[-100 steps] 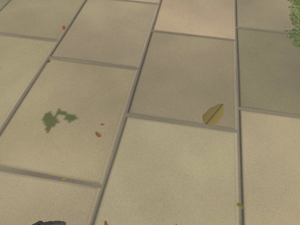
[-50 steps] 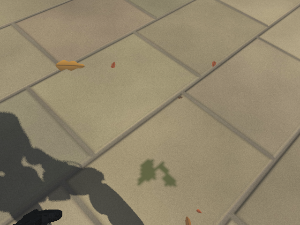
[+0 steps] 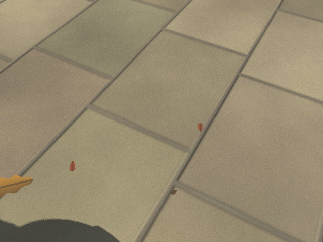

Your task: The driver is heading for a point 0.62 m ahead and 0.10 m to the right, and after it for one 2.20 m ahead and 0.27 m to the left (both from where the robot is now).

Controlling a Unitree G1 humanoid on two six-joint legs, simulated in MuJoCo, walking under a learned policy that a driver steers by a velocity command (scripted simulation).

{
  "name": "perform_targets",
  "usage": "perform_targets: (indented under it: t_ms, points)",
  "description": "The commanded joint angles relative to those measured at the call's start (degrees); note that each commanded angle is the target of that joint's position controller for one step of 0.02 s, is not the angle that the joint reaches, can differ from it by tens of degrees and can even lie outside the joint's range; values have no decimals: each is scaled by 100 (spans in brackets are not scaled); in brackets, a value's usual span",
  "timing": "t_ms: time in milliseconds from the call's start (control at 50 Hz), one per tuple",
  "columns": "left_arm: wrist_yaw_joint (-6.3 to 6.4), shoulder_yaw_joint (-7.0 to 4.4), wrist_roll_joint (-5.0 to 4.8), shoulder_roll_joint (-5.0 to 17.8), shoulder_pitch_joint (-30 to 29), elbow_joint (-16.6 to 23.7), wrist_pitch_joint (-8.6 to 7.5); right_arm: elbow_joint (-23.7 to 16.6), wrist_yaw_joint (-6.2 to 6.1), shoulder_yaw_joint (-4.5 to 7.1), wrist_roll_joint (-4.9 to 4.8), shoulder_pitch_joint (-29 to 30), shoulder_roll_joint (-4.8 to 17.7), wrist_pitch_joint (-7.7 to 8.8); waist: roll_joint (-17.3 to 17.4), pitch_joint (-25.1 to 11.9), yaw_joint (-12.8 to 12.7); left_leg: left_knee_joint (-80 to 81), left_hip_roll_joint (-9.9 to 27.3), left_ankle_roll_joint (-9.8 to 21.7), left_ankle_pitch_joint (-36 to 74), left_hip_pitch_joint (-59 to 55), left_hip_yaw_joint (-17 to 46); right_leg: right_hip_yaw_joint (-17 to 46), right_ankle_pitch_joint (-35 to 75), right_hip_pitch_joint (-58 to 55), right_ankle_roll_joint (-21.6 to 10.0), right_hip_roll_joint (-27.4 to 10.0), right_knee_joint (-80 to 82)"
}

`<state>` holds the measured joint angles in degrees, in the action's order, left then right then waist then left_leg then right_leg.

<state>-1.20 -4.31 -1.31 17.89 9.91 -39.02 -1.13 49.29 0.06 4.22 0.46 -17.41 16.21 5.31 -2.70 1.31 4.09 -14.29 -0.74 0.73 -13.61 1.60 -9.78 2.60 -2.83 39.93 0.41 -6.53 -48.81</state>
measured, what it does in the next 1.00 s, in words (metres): walks ahead, turning right: right foot, then left foot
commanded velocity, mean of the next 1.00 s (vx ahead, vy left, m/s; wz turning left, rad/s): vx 0.50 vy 0.00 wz -0.30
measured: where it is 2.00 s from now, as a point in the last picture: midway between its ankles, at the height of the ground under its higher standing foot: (177, 116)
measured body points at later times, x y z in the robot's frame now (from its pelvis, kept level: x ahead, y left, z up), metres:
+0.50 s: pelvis +0.27 -0.07 +0.00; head +0.30 -0.10 +0.45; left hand +0.42 +0.19 -0.10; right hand +0.40 -0.38 -0.09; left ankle +0.49 +0.06 -0.68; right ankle +0.22 -0.14 -0.74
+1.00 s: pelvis +0.55 -0.11 +0.00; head +0.58 -0.11 +0.45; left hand +0.83 +0.05 -0.07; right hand +0.47 -0.38 -0.12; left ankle +0.54 +0.00 -0.74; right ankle +0.64 -0.31 -0.70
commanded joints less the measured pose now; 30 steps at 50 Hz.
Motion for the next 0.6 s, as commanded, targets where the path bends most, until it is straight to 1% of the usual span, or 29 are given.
perform_targets:
  t_ms: [20, 60, 80, 100, 120, 140, 160, 180, 200, 220, 240, 260, 280, 300, 320, 360, 380, 420, 460, 480, 520, 540, 560, 600]
  points:
    - [-122, 55, 6, 56, -495, 541, -73, -371, -38, 212, -63, 348, 989, 44, 500, 275, -21, 609, 1588, 854, 1647, 137, 394, -206, 395, -146, -100, -4, 699]
    - [-177, 49, -1, 108, -745, 705, -59, -287, -34, 249, -129, 207, 1095, -26, 520, 364, 26, 469, 1709, 771, 1803, -231, 276, -319, 129, -95, -226, 44, 981]
    - [-199, 34, 5, 154, -806, 773, -52, -257, -34, 269, -161, 171, 1147, -67, 545, 372, 5, 315, 1761, 719, 2101, -412, 206, -403, -105, -123, -309, 105, 1083]
    - [-214, 2, 14, 222, -776, 819, -43, -248, -41, 292, -188, 184, 1221, -106, 605, 307, -76, 49, 1776, 657, 2810, -541, 103, -535, -389, -314, -415, 231, 1165]
    - [-214, -53, 30, 325, -620, 828, -24, -255, -57, 321, -217, 209, 1318, -141, 721, 132, -215, -372, 1762, 594, 3831, -631, -7, -715, -701, -679, -535, 431, 1188]
    - [-200, -150, 36, 490, -180, 751, -3, -264, -72, 342, -244, 241, 1391, -185, 777, -174, -503, -1113, 1692, 516, 4759, -618, -136, -893, -900, -1332, -681, 688, 1260]
    - [-151, -318, 18, 755, 715, 515, 17, -285, -89, 312, -260, 298, 1326, -219, 660, -640, -1011, -2296, 1484, 346, 4981, -219, -328, -979, -573, -2606, -885, 979, 1618]
    - [-30, -520, -11, 1225, 1684, 280, 80, -366, -104, 200, -108, 170, 1056, -190, 72, -1189, -1385, -4049, 1249, 74, 3349, 1194, -343, 8, -450, -4425, -1205, 484, 1705]
    - [-1, -561, -52, 1866, 1377, 369, 25, -726, -27, -70, 125, -305, 219, -39, -1460, -1588, -603, -6004, 37, -274, -1911, 3766, 206, 3358, -1404, -6055, -2245, -963, 2369]
    - [-47, -416, -10, 1383, 1560, 555, -80, -756, 52, -5, -92, 251, 730, 168, -726, -2285, -1090, -6592, 12, -184, -2059, 4326, 1487, 4510, -2128, -6295, -2422, -1299, 3162]
    - [-73, -315, 43, 1068, 1390, 467, -169, -923, 92, 64, -296, 762, 981, 261, -414, -1436, -1123, -6484, 261, -63, -1477, 4760, 1475, 3689, -1707, -5779, -2115, -1145, 3240]
    - [-65, -269, 30, 933, 1084, 476, -209, -921, 61, 24, -225, 821, 884, 312, -15, -966, -880, -5985, 507, 1, -973, 4545, 1456, 2971, -1134, -4960, -1915, -883, 3200]
    - [-48, -215, 54, 769, 692, 538, -209, -850, 15, 44, -75, 798, 885, 311, 157, -670, -634, -5487, 672, -35, -686, 4144, 1456, 2430, -471, -4197, -1764, -658, 3221]
    - [-24, -159, 125, 633, 461, 636, -214, -814, 14, 77, -29, 677, 922, 249, 66, -570, -431, -5224, 778, -60, -483, 3732, 1501, 2106, 42, -3684, -1709, -498, 3333]
    - [-5, -152, 144, 630, 380, 676, -222, -816, 21, 88, -15, 607, 899, 178, 13, -541, -338, -5032, 772, -127, -384, 3515, 1484, 2005, 307, -3390, -1733, -439, 3444]
    - [54, -168, 96, 694, 429, 621, -254, -827, 14, 53, 42, 630, 732, 71, 73, -441, -284, -4567, 707, -310, -168, 3386, 1367, 1671, 785, -2972, -1783, -330, 3555]
    - [97, -189, 85, 763, 497, 584, -254, -880, 4, 25, 61, 793, 651, 44, 88, -353, -308, -4231, 654, -393, 90, 3408, 1329, 1515, 822, -2821, -1758, -250, 3596]
    - [165, -217, 55, 838, 665, 492, -237, -1000, 12, -39, 58, 1248, 515, 33, 18, -203, -463, -3334, 529, -483, 882, 3382, 1313, 1282, 613, -2679, -1594, -58, 3598]
    - [203, -226, 34, 851, 812, 412, -206, -1095, 55, -90, 23, 1668, 424, 57, -109, -120, -633, -2463, 340, -494, 1582, 3087, 1295, 1168, 194, -2535, -1409, 107, 3548]
    - [211, -223, 30, 850, 879, 359, -201, -1121, 87, -108, -7, 1802, 407, 73, -153, -106, -696, -2144, 274, -484, 1843, 2935, 1261, 1137, 31, -2529, -1340, 110, 3545]
    - [204, -214, 13, 817, 1095, 212, -208, -1177, 144, -112, -58, 2005, 450, 118, -207, -73, -824, -1836, 241, -423, 2130, 2753, 1288, 1268, -194, -2673, -1288, -30, 3476]
    - [201, -201, 4, 773, 1182, 141, -207, -1206, 169, -99, -66, 2065, 503, 140, -221, -47, -854, -1697, 249, -362, 2088, 2774, 1328, 1363, -243, -2865, -1270, -114, 3362]
    - [201, -192, 5, 739, 1246, 85, -199, -1230, 189, -78, -64, 2095, 564, 160, -245, -28, -860, -1564, 248, -288, 1949, 2797, 1355, 1478, -253, -3084, -1243, -204, 3229]
    - [208, -199, 29, 746, 1271, 6, -165, -1245, 212, -29, -62, 2011, 678, 195, -375, 15, -788, -1425, 232, -114, 1455, 2734, 1332, 1691, -16, -3437, -1178, -379, 2983]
